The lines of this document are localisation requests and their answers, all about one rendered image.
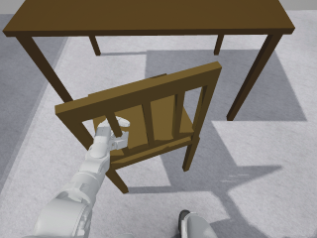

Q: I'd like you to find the robot right foot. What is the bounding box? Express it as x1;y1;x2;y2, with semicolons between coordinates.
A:
178;209;190;238

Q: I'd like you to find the chair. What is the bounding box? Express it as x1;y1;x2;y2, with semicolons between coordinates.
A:
54;61;222;194

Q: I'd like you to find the left robot upper arm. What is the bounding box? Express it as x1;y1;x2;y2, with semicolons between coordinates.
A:
21;198;93;238

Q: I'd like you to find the left robot forearm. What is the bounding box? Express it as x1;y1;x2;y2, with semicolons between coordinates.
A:
33;142;110;236

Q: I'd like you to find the right robot thigh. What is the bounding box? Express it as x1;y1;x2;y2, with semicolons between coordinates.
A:
181;215;218;238

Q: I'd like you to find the table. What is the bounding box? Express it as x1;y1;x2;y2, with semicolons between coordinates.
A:
2;0;295;121

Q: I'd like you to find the robot left hand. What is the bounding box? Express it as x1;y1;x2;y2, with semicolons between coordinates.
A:
93;116;130;151

